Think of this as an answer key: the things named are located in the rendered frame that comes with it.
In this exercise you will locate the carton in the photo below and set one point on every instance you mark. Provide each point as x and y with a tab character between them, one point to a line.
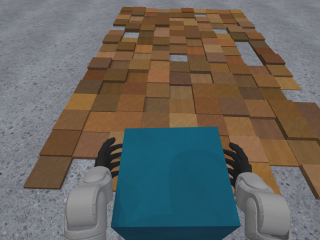
173	184

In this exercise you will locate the left robot hand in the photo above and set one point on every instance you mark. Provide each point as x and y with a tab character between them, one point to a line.
104	158

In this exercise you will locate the left robot forearm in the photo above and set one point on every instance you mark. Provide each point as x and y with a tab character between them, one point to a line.
85	213

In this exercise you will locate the right robot forearm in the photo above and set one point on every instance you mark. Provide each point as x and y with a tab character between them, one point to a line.
267	215

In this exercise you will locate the right robot hand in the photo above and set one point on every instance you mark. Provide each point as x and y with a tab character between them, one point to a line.
240	163

